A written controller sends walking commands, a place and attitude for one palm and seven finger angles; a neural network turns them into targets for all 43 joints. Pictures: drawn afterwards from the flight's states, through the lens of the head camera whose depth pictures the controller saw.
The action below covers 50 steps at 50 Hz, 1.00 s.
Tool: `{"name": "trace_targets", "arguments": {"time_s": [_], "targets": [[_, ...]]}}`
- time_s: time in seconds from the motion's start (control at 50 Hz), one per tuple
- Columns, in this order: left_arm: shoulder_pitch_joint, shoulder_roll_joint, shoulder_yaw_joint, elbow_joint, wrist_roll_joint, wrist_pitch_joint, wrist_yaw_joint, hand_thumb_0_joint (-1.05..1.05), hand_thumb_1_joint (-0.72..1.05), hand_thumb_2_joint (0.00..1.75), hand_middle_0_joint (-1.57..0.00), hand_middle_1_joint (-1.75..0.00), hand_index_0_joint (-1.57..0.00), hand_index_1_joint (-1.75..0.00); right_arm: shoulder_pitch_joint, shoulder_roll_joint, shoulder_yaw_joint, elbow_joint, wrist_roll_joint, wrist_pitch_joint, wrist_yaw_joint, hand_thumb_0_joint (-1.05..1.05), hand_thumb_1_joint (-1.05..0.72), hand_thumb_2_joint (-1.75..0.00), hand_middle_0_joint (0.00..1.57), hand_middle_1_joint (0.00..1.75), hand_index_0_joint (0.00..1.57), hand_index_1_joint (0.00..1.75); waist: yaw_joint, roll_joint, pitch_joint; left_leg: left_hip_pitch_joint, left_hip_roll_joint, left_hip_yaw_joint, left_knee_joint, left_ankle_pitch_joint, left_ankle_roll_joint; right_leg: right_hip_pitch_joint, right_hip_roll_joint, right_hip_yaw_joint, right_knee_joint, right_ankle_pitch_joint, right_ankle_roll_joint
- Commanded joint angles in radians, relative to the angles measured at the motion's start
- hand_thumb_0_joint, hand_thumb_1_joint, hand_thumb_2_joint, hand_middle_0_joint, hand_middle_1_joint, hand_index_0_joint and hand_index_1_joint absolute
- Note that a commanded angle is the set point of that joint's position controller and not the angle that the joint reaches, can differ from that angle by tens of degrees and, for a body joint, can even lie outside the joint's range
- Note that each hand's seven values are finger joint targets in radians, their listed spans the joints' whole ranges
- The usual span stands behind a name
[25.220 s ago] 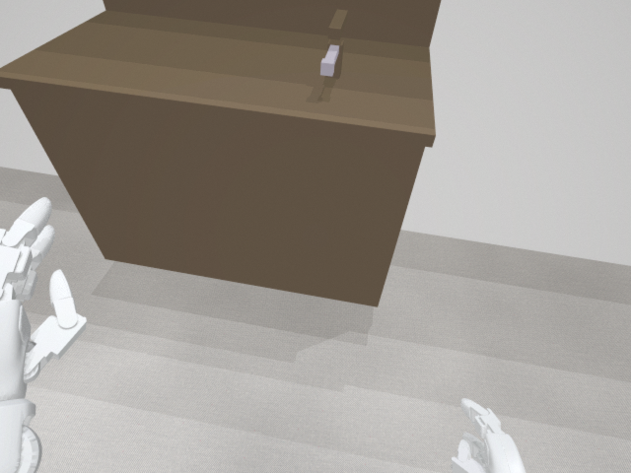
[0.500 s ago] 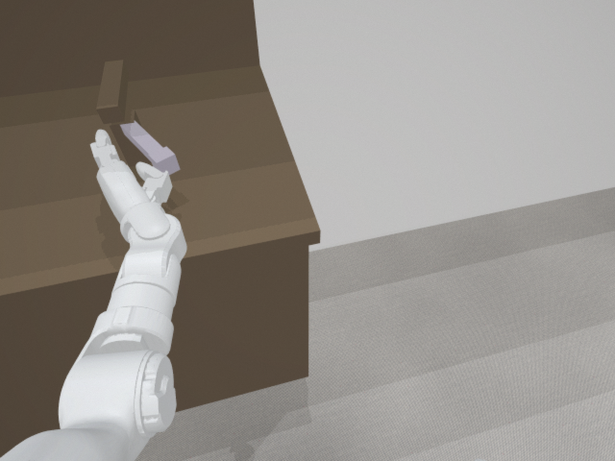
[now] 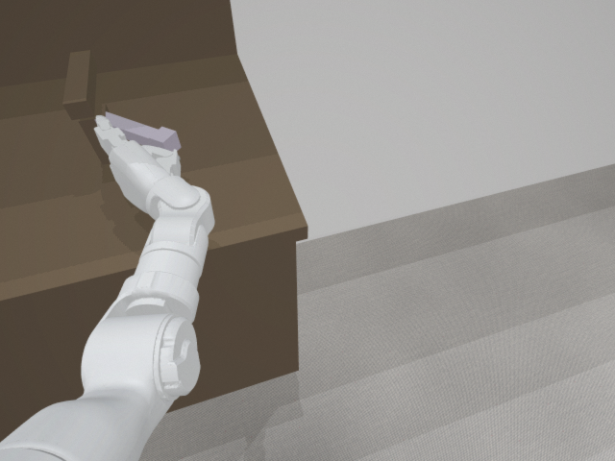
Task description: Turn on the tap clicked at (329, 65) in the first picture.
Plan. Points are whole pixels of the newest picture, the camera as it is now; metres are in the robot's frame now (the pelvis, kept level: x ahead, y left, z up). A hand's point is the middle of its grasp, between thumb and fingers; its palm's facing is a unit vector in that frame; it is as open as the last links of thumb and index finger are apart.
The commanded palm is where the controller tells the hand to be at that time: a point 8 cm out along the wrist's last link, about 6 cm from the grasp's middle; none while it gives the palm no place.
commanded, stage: push the lever round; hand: left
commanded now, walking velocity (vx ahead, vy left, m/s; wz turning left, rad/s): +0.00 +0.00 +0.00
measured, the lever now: (165, 142) +0.51 +0.19 +0.14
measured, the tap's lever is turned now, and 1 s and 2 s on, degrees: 47 67 76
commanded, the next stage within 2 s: lift the hand up off the lever in 1.16 s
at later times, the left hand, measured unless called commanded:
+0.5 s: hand (188, 148) +0.51 +0.16 +0.13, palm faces +0.78 -0.61 -0.15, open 7.4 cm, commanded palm +0.46 +0.17 +0.14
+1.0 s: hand (199, 137) +0.53 +0.15 +0.13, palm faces +0.79 -0.60 -0.17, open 7.4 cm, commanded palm +0.48 +0.16 +0.14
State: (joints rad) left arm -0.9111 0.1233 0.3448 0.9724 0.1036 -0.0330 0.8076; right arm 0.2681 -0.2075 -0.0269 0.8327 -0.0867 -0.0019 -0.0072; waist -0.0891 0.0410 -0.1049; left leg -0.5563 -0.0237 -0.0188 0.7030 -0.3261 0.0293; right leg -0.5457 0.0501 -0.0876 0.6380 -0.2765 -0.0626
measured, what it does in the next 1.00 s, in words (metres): stands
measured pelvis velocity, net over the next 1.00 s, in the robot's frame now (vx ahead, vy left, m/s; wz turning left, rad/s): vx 0.01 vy -0.02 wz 0.01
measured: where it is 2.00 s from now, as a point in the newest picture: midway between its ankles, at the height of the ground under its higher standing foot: outside the picture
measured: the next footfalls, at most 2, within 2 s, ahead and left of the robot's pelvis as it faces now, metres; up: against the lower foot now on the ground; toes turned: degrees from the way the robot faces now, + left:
none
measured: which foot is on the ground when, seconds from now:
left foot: down 0.00-1.00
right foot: down 0.00-1.00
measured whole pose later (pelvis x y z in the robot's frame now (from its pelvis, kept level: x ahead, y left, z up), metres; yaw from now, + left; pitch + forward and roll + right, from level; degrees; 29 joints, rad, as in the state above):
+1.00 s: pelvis +0.01 -0.02 -0.01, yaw +1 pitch +16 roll -1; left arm -1.10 0.16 0.46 1.09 0.17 0.06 0.95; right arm 0.29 -0.23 -0.04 0.84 -0.13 -0.02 0.04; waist -0.12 0.06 -0.14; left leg -0.68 -0.01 -0.04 0.75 -0.35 0.00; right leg -0.67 0.07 -0.11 0.69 -0.31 -0.09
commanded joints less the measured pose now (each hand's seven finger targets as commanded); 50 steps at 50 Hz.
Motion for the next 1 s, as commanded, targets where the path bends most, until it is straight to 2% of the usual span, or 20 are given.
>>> {"name": "trace_targets", "arguments": {"time_s": [0.0, 0.1, 0.16, 0.2, 0.26, 0.28, 0.34, 0.36, 0.42, 0.5, 0.52, 0.56, 0.64, 0.72, 0.74, 0.76, 0.82, 0.86, 0.92, 0.98], "targets": [[-0.532, 0.133, -0.043, -0.218, 0.048, -0.047, 0.029, 0.00, 0.90, 0.90, -0.15, -0.15, -0.15, -0.15, 0.028, -0.140, -0.044, -0.082, -0.014, -0.029, 0.000, 0.00, -0.90, -0.90, 0.20, 0.30, 0.20, 0.30, -0.024, -0.009, -0.372, 0.146, 0.022, -0.023, -0.061, 0.269, -0.039, 0.165, -0.022, 0.045, -0.053, 0.182, 0.026], [-0.546, 0.134, -0.028, -0.168, 0.054, -0.027, 0.051, 0.00, 0.90, 0.90, -0.15, -0.15, -0.15, -0.15, 0.027, -0.143, -0.048, -0.076, -0.016, -0.026, 0.004, 0.00, -0.90, -0.90, 0.20, 0.30, 0.20, 0.30, -0.039, -0.050, -0.347, 0.100, 0.021, -0.015, -0.048, 0.227, -0.024, 0.156, -0.027, 0.052, -0.059, 0.169, 0.032], [-0.595, 0.158, -0.013, -0.170, 0.062, -0.020, 0.064, 0.00, 0.90, 0.90, -0.15, -0.15, -0.15, -0.15, 0.029, -0.146, -0.049, -0.070, -0.020, -0.023, 0.003, 0.00, -0.90, -0.90, 0.20, 0.30, 0.20, 0.30, -0.042, -0.034, -0.365, 0.095, 0.019, -0.016, -0.046, 0.216, -0.023, 0.160, -0.030, 0.057, -0.059, 0.169, 0.033], [-0.612, 0.106, -0.050, -0.165, 0.065, -0.017, 0.072, 0.00, 0.90, 0.90, -0.15, -0.15, -0.15, -0.15, 0.034, -0.138, -0.047, -0.070, -0.023, -0.026, 0.010, 0.00, -0.90, -0.90, 0.20, 0.30, 0.20, 0.30, -0.048, -0.007, -0.373, 0.109, 0.019, -0.017, -0.039, 0.232, -0.026, 0.137, -0.028, 0.052, -0.050, 0.172, 0.031], [-0.593, 0.168, 0.013, -0.131, 0.070, -0.006, 0.088, 0.00, 0.90, 0.90, -0.15, -0.15, -0.15, -0.15, 0.041, -0.146, -0.048, -0.063, -0.027, -0.023, 0.012, 0.00, -0.90, -0.90, 0.20, 0.30, 0.20, 0.30, -0.039, -0.030, -0.384, 0.075, 0.016, -0.015, -0.032, 0.219, -0.022, 0.156, -0.031, 0.056, -0.048, 0.180, 0.034], [-0.616, 0.151, -0.003, -0.147, 0.067, -0.006, 0.090, 0.00, 0.90, 0.90, -0.15, -0.15, -0.15, -0.15, 0.042, -0.144, -0.047, -0.068, -0.027, -0.024, 0.014, 0.00, -0.90, -0.90, 0.20, 0.30, 0.20, 0.30, -0.050, -0.029, -0.388, 0.076, 0.016, -0.010, -0.029, 0.224, -0.016, 0.155, -0.034, 0.060, -0.049, 0.196, 0.039], [-0.615, 0.154, 0.006, -0.144, 0.071, 0.002, 0.097, 0.00, 0.90, 0.90, -0.15, -0.15, -0.15, -0.15, 0.048, -0.141, -0.048, -0.069, -0.028, -0.021, 0.016, 0.00, -0.90, -0.90, 0.20, 0.30, 0.20, 0.30, -0.047, -0.049, -0.404, 0.059, 0.015, -0.004, -0.023, 0.233, -0.012, 0.189, -0.040, 0.066, -0.048, 0.242, 0.043], [-0.633, 0.143, -0.005, -0.154, 0.076, 0.002, 0.099, 0.00, 0.90, 0.90, -0.15, -0.15, -0.15, -0.15, 0.044, -0.142, -0.050, -0.066, -0.030, -0.023, 0.017, 0.00, -0.90, -0.90, 0.20, 0.30, 0.20, 0.30, -0.049, -0.021, -0.406, 0.074, 0.015, -0.007, -0.019, 0.238, -0.015, 0.171, -0.038, 0.065, -0.045, 0.237, 0.041], [-0.647, 0.128, -0.014, -0.140, 0.083, 0.009, 0.113, 0.00, 0.90, 0.90, -0.15, -0.15, -0.15, -0.15, 0.048, -0.141, -0.049, -0.061, -0.031, -0.029, 0.026, 0.00, -0.90, -0.90, 0.20, 0.30, 0.20, 0.30, -0.060, -0.024, -0.397, 0.069, 0.018, -0.010, -0.014, 0.229, -0.015, 0.146, -0.036, 0.059, -0.042, 0.215, 0.042], [-0.685, 0.148, 0.006, -0.125, 0.085, 0.019, 0.127, 0.00, 0.90, 0.90, -0.15, -0.15, -0.15, -0.15, 0.056, -0.144, -0.050, -0.055, -0.032, -0.033, 0.028, 0.00, -0.90, -0.90, 0.20, 0.30, 0.20, 0.30, -0.066, -0.035, -0.401, 0.049, 0.016, -0.013, -0.014, 0.203, -0.010, 0.145, -0.040, 0.063, -0.047, 0.196, 0.045], [-0.700, 0.123, -0.013, -0.127, 0.085, 0.022, 0.129, 0.00, 0.90, 0.90, -0.15, -0.15, -0.15, -0.15, 0.053, -0.143, -0.051, -0.053, -0.035, -0.036, 0.031, 0.00, -0.90, -0.90, 0.20, 0.30, 0.20, 0.30, -0.072, -0.024, -0.404, 0.061, 0.016, -0.011, -0.010, 0.213, -0.011, 0.136, -0.039, 0.063, -0.048, 0.206, 0.045], [-0.677, 0.144, 0.016, -0.126, 0.085, 0.026, 0.137, 0.00, 0.90, 0.90, -0.15, -0.15, -0.15, -0.15, 0.061, -0.145, -0.053, -0.047, -0.039, -0.039, 0.035, 0.00, -0.90, -0.90, 0.20, 0.30, 0.20, 0.30, -0.059, -0.014, -0.429, 0.069, 0.014, -0.012, -0.003, 0.236, -0.014, 0.144, -0.038, 0.060, -0.039, 0.230, 0.044], [-0.718, 0.118, -0.011, -0.112, 0.095, 0.034, 0.142, 0.00, 0.90, 0.90, -0.15, -0.15, -0.15, -0.15, 0.070, -0.145, -0.052, -0.043, -0.041, -0.042, 0.041, 0.00, -0.90, -0.90, 0.20, 0.30, 0.20, 0.30, -0.080, -0.026, -0.419, 0.060, 0.017, -0.011, 0.005, 0.232, -0.011, 0.122, -0.040, 0.058, -0.036, 0.231, 0.048], [-0.735, 0.159, 0.021, -0.115, 0.093, 0.038, 0.144, 0.00, 0.90, 0.90, -0.15, -0.15, -0.15, -0.15, 0.077, -0.148, -0.052, -0.045, -0.042, -0.044, 0.040, 0.00, -0.90, -0.90, 0.20, 0.30, 0.20, 0.30, -0.077, -0.030, -0.440, 0.031, 0.011, -0.007, 0.007, 0.215, -0.004, 0.152, -0.048, 0.073, -0.038, 0.258, 0.055], [-0.732, 0.167, 0.030, -0.123, 0.090, 0.034, 0.142, 0.00, 0.90, 0.90, -0.15, -0.15, -0.15, -0.15, 0.087, -0.148, -0.053, -0.048, -0.042, -0.045, 0.040, 0.00, -0.90, -0.90, 0.20, 0.30, 0.20, 0.30, -0.072, -0.049, -0.455, 0.028, 0.012, -0.007, 0.004, 0.226, -0.005, 0.174, -0.049, 0.070, -0.034, 0.280, 0.056], [-0.697, 0.209, 0.068, -0.105, 0.089, 0.036, 0.139, 0.00, 0.90, 0.90, -0.15, -0.15, -0.15, -0.15, 0.086, -0.152, -0.054, -0.048, -0.041, -0.042, 0.038, 0.00, -0.90, -0.90, 0.20, 0.30, 0.20, 0.30, -0.055, -0.042, -0.459, 0.016, 0.010, -0.007, 0.007, 0.222, -0.004, 0.187, -0.050, 0.077, -0.031, 0.293, 0.056], [-0.717, 0.168, 0.028, -0.097, 0.100, 0.039, 0.135, 0.00, 0.90, 0.90, -0.15, -0.15, -0.15, -0.15, 0.094, -0.147, -0.050, -0.050, -0.042, -0.044, 0.041, 0.00, -0.90, -0.90, 0.20, 0.30, 0.20, 0.30, -0.075, -0.038, -0.436, 0.014, 0.012, -0.001, 0.009, 0.226, -0.001, 0.169, -0.052, 0.074, -0.032, 0.302, 0.059], [-0.715, 0.218, 0.066, -0.077, 0.107, 0.042, 0.135, 0.00, 0.90, 0.90, -0.15, -0.15, -0.15, -0.15, 0.099, -0.156, -0.053, -0.045, -0.043, -0.039, 0.038, 0.00, -0.90, -0.90, 0.20, 0.30, 0.20, 0.30, -0.070, -0.039, -0.442, 0.005, 0.012, -0.006, 0.009, 0.221, -0.002, 0.173, -0.054, 0.077, -0.029, 0.299, 0.057], [-0.722, 0.182, 0.038, -0.108, 0.102, 0.037, 0.133, 0.00, 0.90, 0.90, -0.15, -0.15, -0.15, -0.15, 0.102, -0.149, -0.052, -0.054, -0.041, -0.042, 0.042, 0.00, -0.90, -0.90, 0.20, 0.30, 0.20, 0.30, -0.076, -0.026, -0.464, 0.029, 0.013, 0.001, 0.014, 0.249, -0.001, 0.179, -0.052, 0.076, -0.029, 0.332, 0.060], [-0.716, 0.209, 0.059, -0.057, 0.107, 0.046, 0.133, 0.00, 0.90, 0.90, -0.15, -0.15, -0.15, -0.15, 0.111, -0.156, -0.052, -0.048, -0.040, -0.041, 0.042, 0.00, -0.90, -0.90, 0.20, 0.30, 0.20, 0.30, -0.083, -0.047, -0.426, -0.002, 0.015, -0.005, 0.010, 0.221, 0.000, 0.161, -0.053, 0.074, -0.029, 0.303, 0.060]]}}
